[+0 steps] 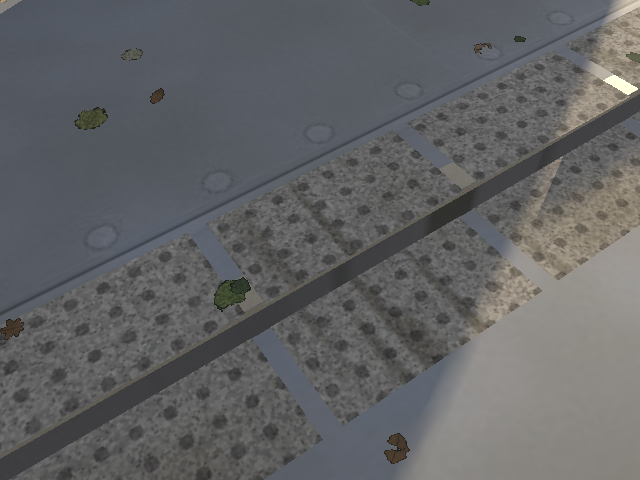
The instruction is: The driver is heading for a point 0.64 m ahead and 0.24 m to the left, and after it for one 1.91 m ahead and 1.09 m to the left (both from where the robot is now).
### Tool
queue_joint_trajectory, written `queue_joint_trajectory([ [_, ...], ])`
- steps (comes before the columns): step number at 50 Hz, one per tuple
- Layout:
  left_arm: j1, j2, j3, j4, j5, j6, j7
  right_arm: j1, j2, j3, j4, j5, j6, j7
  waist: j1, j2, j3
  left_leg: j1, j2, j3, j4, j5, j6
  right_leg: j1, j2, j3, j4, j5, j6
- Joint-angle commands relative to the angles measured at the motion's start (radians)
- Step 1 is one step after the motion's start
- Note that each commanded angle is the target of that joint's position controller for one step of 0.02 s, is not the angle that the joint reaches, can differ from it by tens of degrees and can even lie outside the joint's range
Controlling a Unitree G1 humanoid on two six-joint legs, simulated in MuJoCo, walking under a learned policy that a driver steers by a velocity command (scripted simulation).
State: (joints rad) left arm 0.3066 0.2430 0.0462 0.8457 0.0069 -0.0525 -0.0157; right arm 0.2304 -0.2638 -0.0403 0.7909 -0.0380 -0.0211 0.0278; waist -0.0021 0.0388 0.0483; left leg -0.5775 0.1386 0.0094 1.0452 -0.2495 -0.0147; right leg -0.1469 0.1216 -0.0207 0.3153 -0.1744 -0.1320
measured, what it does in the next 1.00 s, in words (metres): walks ahead, turning left: left foot, then right foot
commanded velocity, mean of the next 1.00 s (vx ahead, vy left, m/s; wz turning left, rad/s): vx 0.50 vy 0.00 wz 0.28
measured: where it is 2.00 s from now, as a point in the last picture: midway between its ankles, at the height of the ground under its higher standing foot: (157, 250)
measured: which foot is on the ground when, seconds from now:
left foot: up 0.00-0.32, down 0.34-0.84, up 0.86-1.00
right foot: down 0.00-0.36, up 0.38-0.82, down 0.84-1.00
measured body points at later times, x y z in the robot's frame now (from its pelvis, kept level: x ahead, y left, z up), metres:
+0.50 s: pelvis +0.29 +0.05 -0.01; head +0.31 +0.06 +0.44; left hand +0.35 +0.32 -0.14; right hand +0.37 -0.22 -0.13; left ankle +0.32 +0.11 -0.74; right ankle +0.23 -0.08 -0.66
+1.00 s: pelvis +0.55 +0.03 +0.00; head +0.58 +0.03 +0.45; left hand +0.60 +0.33 -0.10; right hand +0.72 -0.21 -0.14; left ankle +0.45 +0.12 -0.66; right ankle +0.62 -0.05 -0.74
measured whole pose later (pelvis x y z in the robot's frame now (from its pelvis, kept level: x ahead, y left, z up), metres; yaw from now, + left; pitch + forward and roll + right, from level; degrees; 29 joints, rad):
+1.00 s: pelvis +0.55 +0.03 +0.00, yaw +21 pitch +2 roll +0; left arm 0.18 0.24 0.02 0.75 0.04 -0.08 0.01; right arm 0.30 -0.31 -0.08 0.80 -0.03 -0.01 0.02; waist -0.03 0.05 0.02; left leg -0.45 -0.02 -0.03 1.11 -0.36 0.04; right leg -0.28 0.00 -0.07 0.42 -0.17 -0.03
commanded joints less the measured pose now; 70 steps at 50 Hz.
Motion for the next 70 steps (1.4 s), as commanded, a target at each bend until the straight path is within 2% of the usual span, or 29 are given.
queue_joint_trajectory([
  [1, 0.047, 0.137, 0.031, -0.029, -0.006, -0.025, 0.002, 0.010, -0.072, -0.021, -0.038, 0.001, 0.008, 0.004, 0.000, -0.076, -0.006, -0.077, 0.004, 0.011, -0.075, 0.115, -0.010, 0.045, -0.266, 0.198, -0.180, 0.308, -0.089],
  [11, 0.193, 0.133, 0.015, 0.058, 0.010, -0.032, 0.023, -0.257, -0.052, -0.004, -0.124, 0.008, -0.013, 0.010, 0.074, -0.094, 0.057, -0.120, -0.075, 0.059, -0.415, 0.227, 0.044, 0.257, -0.295, 0.154, -0.144, 0.498, -0.061],
  [14, 0.145, 0.158, 0.016, 0.067, 0.020, -0.037, 0.033, -0.176, -0.066, -0.008, -0.102, 0.014, -0.022, 0.003, 0.019, -0.115, 0.023, 0.050, -0.142, 0.095, -0.488, 0.126, 0.107, 0.284, -0.309, 0.094, -0.054, 0.800, -0.034],
  [16, 0.119, 0.177, 0.020, 0.073, 0.030, -0.032, 0.037, 0.050, -0.101, -0.027, -0.027, 0.015, -0.032, -0.014, -0.082, -0.109, -0.105, 0.297, -0.213, 0.112, -0.542, 0.085, 0.153, 0.288, -0.285, 0.041, 0.231, 0.998, -0.005],
  [17, 0.106, 0.172, 0.015, 0.062, 0.024, -0.033, 0.038, 0.212, -0.133, -0.041, 0.017, 0.000, -0.040, -0.024, -0.154, -0.080, -0.198, 0.542, -0.135, 0.020, -0.566, 0.103, 0.195, 0.138, -0.259, 0.011, 0.461, 0.812, 0.011],
  [18, 0.185, 0.105, 0.000, 0.028, -0.010, -0.039, 0.028, 0.325, -0.267, -0.080, 0.034, -0.017, -0.039, -0.032, -0.136, 0.127, -0.319, 0.837, 0.142, -0.439, -0.589, 0.045, 0.339, -0.208, -0.107, -0.061, 0.872, 0.339, 0.065],
  [19, 0.180, 0.127, 0.008, 0.029, 0.015, -0.046, 0.020, 0.256, -0.236, -0.074, 0.041, 0.017, -0.028, -0.015, -0.083, 0.159, -0.327, 0.864, 0.220, -0.773, -0.749, 0.090, 0.391, -0.409, -0.009, 0.044, 1.035, -0.297, 0.063],
  [20, 0.102, 0.131, 0.006, 0.005, 0.029, -0.048, 0.014, 0.140, -0.206, -0.068, 0.021, 0.036, -0.025, -0.007, -0.041, 0.071, -0.171, 0.731, 0.192, -0.644, -0.763, -0.010, 0.372, -0.490, -0.094, 0.108, 1.052, -0.224, 0.057],
  [21, 0.036, 0.136, 0.003, -0.011, 0.029, -0.056, 0.007, 0.079, -0.144, -0.054, 0.007, 0.036, -0.024, -0.002, -0.034, -0.014, -0.081, 0.595, 0.158, -0.528, -0.795, 0.011, 0.349, -0.490, -0.140, 0.096, 0.991, -0.151, 0.062],
  [23, 0.005, 0.117, -0.001, -0.034, 0.038, -0.042, 0.003, 0.054, -0.099, -0.038, 0.022, 0.035, -0.029, -0.007, 0.016, -0.030, -0.001, 0.420, 0.067, -0.386, -0.843, 0.146, 0.295, -0.422, -0.189, 0.088, 0.862, -0.119, 0.087],
  [27, -0.024, 0.083, -0.014, -0.061, 0.045, -0.004, -0.002, 0.102, -0.142, -0.050, 0.043, 0.043, -0.049, -0.012, 0.031, 0.000, -0.022, 0.343, 0.004, -0.278, -0.874, 0.281, 0.299, -0.392, -0.203, 0.045, 0.724, -0.080, 0.152],
  [31, -0.216, 0.073, -0.023, -0.131, 0.037, -0.003, -0.006, 0.169, -0.147, -0.057, 0.055, 0.043, -0.044, -0.015, -0.028, 0.011, 0.012, 0.363, -0.038, -0.263, -0.880, 0.271, 0.258, -0.448, -0.201, 0.024, 0.490, 0.095, 0.192],
  [36, -0.350, 0.075, -0.030, -0.184, 0.022, -0.015, -0.006, 0.232, -0.160, -0.065, 0.054, 0.030, -0.037, -0.024, -0.083, 0.032, -0.023, 0.478, -0.037, -0.293, -0.779, 0.418, 0.225, -0.421, -0.153, 0.026, 0.321, 0.151, 0.191],
  [39, -0.301, 0.111, -0.021, -0.186, 0.019, -0.028, 0.003, 0.184, -0.176, -0.072, 0.026, 0.020, -0.034, -0.034, -0.042, 0.047, -0.047, 0.483, -0.020, -0.348, -0.686, 0.480, 0.183, -0.283, -0.127, 0.050, 0.221, 0.067, 0.163],
  [41, -0.128, 0.152, -0.004, -0.139, 0.024, -0.048, 0.020, 0.137, -0.182, -0.073, 0.008, 0.026, -0.040, -0.031, 0.048, 0.009, -0.121, 0.437, -0.078, -0.334, -0.491, 0.539, 0.142, -0.036, -0.116, 0.047, 0.104, 0.063, 0.125],
  [42, -0.002, 0.214, 0.013, -0.129, 0.046, -0.061, 0.037, 0.136, -0.130, -0.057, -0.013, 0.040, -0.050, -0.023, 0.098, -0.080, -0.238, 0.345, -0.138, -0.274, -0.270, 0.392, 0.114, 0.168, -0.280, 0.191, 0.072, -0.030, 0.076],
  [43, 0.056, 0.308, 0.036, -0.136, 0.065, -0.048, 0.045, 0.228, -0.030, -0.033, -0.048, 0.073, -0.050, -0.026, 0.075, -0.287, -0.351, 0.058, -0.274, -0.133, -0.017, -0.172, 0.078, 0.429, -0.554, 0.554, 0.032, -0.036, -0.024],
  [44, 0.030, 0.279, 0.042, -0.126, 0.045, -0.026, 0.038, 0.257, -0.099, -0.040, -0.040, 0.041, -0.032, -0.034, 0.038, -0.277, -0.352, -0.053, -0.224, -0.096, 0.115, -0.303, 0.086, 0.375, -0.588, 0.735, -0.006, -0.149, -0.079],
  [45, -0.028, 0.177, 0.019, -0.146, 0.038, -0.021, 0.031, 0.210, -0.129, -0.046, -0.019, 0.021, -0.018, -0.031, 0.029, -0.132, -0.219, -0.071, -0.167, -0.109, 0.160, -0.226, 0.086, 0.251, -0.533, 0.611, -0.027, -0.247, -0.060],
  [46, -0.074, 0.120, 0.004, -0.148, 0.033, -0.022, 0.027, 0.152, -0.117, -0.044, -0.025, 0.016, -0.015, -0.018, 0.025, -0.084, -0.128, -0.061, -0.137, -0.098, 0.134, -0.156, 0.077, 0.143, -0.473, 0.467, -0.061, -0.193, -0.037],
  [47, -0.089, 0.101, -0.003, -0.143, 0.035, -0.025, 0.028, 0.123, -0.100, -0.042, -0.034, 0.009, -0.009, -0.008, 0.014, -0.119, -0.085, -0.045, -0.112, -0.087, 0.104, -0.120, 0.067, 0.079, -0.429, 0.355, -0.089, -0.088, -0.014],
  [49, -0.070, 0.105, -0.001, -0.122, 0.029, -0.039, 0.027, 0.119, -0.087, -0.040, -0.036, -0.006, 0.010, 0.007, 0.000, -0.163, -0.064, -0.016, -0.102, -0.061, 0.115, -0.075, 0.049, 0.024, -0.381, 0.219, -0.111, 0.083, -0.007],
  [51, -0.048, 0.114, 0.006, -0.110, 0.018, -0.054, 0.021, 0.084, -0.079, -0.039, -0.056, -0.004, 0.018, 0.015, -0.008, -0.143, -0.076, -0.043, -0.093, -0.058, 0.122, -0.030, 0.040, 0.033, -0.387, 0.151, -0.123, 0.189, -0.022],
  [55, 0.013, 0.122, 0.016, -0.084, 0.021, -0.057, 0.021, -0.029, -0.063, -0.033, -0.105, -0.010, 0.029, 0.027, 0.013, -0.137, -0.063, -0.182, -0.078, -0.034, 0.187, 0.030, 0.020, 0.100, -0.413, 0.073, -0.145, 0.206, -0.050],
  [61, 0.174, 0.131, 0.026, -0.009, 0.047, -0.056, 0.023, -0.220, -0.032, -0.034, -0.201, -0.002, 0.051, -0.016, 0.048, -0.128, 0.027, -0.668, -0.081, -0.091, 0.683, -0.178, 0.069, 0.315, -0.513, 0.072, -0.144, 0.069, -0.066],
  [65, 0.257, 0.097, 0.012, 0.060, 0.067, -0.066, 0.025, -0.449, 0.046, 0.006, -0.325, 0.003, 0.041, -0.046, 0.072, -0.092, 0.133, -0.917, -0.097, -0.033, 0.799, -0.342, 0.129, 0.359, -0.500, -0.037, -0.180, 0.077, -0.003],
  [68, 0.231, 0.093, 0.002, 0.099, 0.057, -0.057, 0.041, -0.494, 0.088, 0.045, -0.412, 0.001, 0.027, -0.024, 0.031, -0.101, 0.111, -0.735, -0.055, 0.064, 0.485, -0.291, 0.150, 0.250, -0.408, -0.183, -0.243, 0.124, 0.041],
  [69, 0.165, 0.105, 0.001, 0.080, 0.034, -0.048, 0.045, -0.418, 0.099, 0.061, -0.402, 0.014, 0.028, 0.007, -0.009, -0.078, 0.064, -0.423, -0.044, 0.109, 0.208, -0.144, 0.169, 0.099, -0.374, -0.262, -0.293, 0.233, 0.032],
  [70, 0.142, 0.116, 0.002, 0.058, 0.010, -0.046, 0.042, -0.339, 0.080, 0.049, -0.360, 0.011, 0.034, 0.022, -0.009, -0.071, -0.001, -0.123, -0.115, 0.197, 0.114, -0.058, 0.180, -0.001, -0.368, -0.280, -0.280, 0.549, 0.000],
])
Keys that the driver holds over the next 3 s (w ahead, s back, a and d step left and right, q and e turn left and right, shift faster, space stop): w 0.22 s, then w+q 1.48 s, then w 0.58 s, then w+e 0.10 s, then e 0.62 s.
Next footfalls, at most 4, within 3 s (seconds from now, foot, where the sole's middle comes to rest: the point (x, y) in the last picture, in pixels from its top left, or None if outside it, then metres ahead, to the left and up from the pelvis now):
0.34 left None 0.36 0.11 -0.78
0.84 right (366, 395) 0.66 -0.04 -0.78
1.46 left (175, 296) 0.87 0.40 -0.68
2.10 right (113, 203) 1.17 0.61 -0.68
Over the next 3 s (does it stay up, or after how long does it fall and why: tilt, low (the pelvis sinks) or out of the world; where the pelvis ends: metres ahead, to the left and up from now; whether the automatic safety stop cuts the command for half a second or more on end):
stays up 1.18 0.76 0.08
